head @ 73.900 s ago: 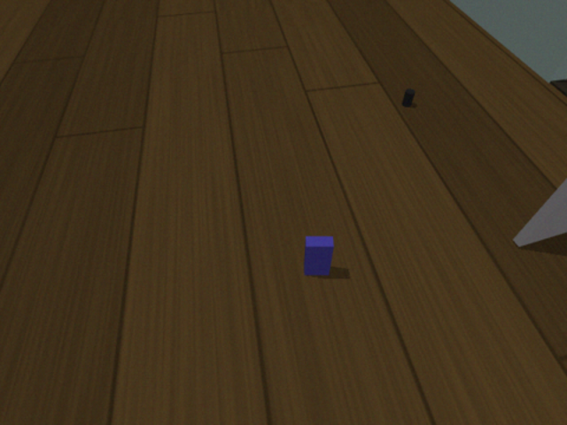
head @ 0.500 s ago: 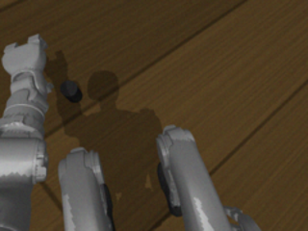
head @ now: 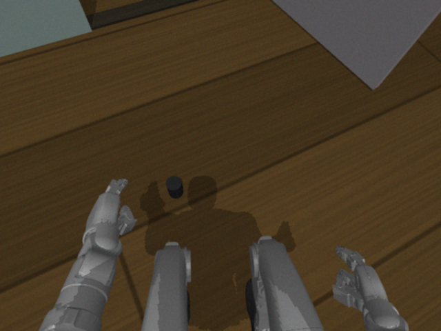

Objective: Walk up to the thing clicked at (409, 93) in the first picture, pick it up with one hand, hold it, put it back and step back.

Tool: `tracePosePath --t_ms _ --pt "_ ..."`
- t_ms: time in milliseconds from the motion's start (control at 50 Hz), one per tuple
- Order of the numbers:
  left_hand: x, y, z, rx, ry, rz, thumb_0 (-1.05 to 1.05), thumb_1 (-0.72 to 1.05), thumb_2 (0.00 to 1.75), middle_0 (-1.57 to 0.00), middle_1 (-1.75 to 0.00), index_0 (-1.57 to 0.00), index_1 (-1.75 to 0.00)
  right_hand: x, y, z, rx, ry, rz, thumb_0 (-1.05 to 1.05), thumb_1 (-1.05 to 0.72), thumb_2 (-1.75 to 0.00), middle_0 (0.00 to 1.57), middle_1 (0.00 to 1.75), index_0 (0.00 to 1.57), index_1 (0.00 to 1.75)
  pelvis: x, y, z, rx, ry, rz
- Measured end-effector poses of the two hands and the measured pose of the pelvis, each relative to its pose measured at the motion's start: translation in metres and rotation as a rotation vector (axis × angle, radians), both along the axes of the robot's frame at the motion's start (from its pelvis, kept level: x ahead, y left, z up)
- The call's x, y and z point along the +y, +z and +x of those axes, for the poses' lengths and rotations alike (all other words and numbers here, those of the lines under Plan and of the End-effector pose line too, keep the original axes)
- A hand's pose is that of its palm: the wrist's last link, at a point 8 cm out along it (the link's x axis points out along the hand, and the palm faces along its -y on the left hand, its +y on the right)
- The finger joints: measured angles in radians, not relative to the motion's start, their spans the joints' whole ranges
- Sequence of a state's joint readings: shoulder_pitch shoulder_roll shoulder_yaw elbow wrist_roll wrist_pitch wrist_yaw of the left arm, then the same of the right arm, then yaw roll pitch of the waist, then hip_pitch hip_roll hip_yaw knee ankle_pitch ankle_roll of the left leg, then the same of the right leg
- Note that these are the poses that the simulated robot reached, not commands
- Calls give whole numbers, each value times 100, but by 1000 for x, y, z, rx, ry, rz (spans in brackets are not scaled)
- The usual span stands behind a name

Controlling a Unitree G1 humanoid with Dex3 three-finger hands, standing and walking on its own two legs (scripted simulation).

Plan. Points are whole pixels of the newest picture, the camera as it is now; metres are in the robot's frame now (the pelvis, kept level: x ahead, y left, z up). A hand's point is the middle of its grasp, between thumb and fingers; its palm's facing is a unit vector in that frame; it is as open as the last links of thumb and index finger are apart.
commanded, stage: home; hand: left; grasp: from above
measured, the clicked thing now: (174, 187) +0.55 +0.14 -0.50
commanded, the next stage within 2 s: none
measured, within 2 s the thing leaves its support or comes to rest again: neither
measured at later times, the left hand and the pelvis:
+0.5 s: hand (89, 239) +0.25 +0.18 +0.09, palm faces +0.10 -0.97 -0.21, open 7.4 cm; pelvis +0.07 +0.00 +0.15, yaw +2 degrees
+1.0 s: hand (68, 255) +0.23 +0.19 +0.12, palm faces +0.10 -0.98 -0.19, open 7.4 cm; pelvis +0.08 +0.00 +0.17, yaw +3 degrees
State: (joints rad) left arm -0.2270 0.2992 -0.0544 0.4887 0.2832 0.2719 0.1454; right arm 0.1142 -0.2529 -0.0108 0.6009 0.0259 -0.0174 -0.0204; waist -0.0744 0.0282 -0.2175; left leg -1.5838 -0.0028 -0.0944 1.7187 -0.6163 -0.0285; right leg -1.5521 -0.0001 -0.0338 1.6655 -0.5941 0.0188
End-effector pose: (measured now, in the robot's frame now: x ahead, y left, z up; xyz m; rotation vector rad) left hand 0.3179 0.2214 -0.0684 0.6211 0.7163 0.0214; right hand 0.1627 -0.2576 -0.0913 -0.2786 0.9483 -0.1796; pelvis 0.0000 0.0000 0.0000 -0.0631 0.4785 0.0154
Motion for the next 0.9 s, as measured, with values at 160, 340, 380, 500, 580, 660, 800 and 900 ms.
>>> tracePosePath --t_ms 160,340,380,500,580,660,800,900 --pt "-6 60 -34 36 161 -208 1 90 90 -21 -30 -21 -30 19 66 24 -127 8 30 1 -90 -89 20 30 20 30 -3 58 14 -86 6 12" --pt "-3 127 -61 63 294 -341 1 90 89 -20 -30 -20 -30 22 129 30 -166 -29 14 1 -90 -89 20 30 21 30 -3 117 41 -162 15 19" --pt "-1 141 -66 64 312 -351 1 90 89 -20 -30 -20 -30 21 140 32 -175 -36 7 1 -90 -89 20 30 21 30 -3 127 48 -180 17 20" --pt "6 184 -83 53 336 -360 1 91 89 -20 -30 -20 -30 19 172 44 -227 -52 -11 2 -90 -89 20 30 20 30 -2 153 69 -229 21 22" --pt "10 206 -92 38 335 -355 1 91 90 -20 -30 -20 -30 19 188 58 -282 -47 -19 2 -90 -89 20 30 20 30 0 163 79 -257 25 23" --pt "14 217 -99 29 343 -358 1 91 90 -20 -30 -20 -30 21 201 73 -341 -29 -22 2 -90 -89 20 30 20 30 1 168 84 -279 30 25" --pt "15 216 -104 38 340 -373 1 91 90 -20 -30 -20 -30 26 214 92 -413 20 -29 2 -90 -89 20 30 20 30 1 169 85 -299 38 27" --pt "13 213 -105 43 336 -384 1 91 89 -20 -30 -20 -30 28 215 93 -414 41 -34 2 -90 -89 20 30 21 30 1 169 82 -303 39 26"
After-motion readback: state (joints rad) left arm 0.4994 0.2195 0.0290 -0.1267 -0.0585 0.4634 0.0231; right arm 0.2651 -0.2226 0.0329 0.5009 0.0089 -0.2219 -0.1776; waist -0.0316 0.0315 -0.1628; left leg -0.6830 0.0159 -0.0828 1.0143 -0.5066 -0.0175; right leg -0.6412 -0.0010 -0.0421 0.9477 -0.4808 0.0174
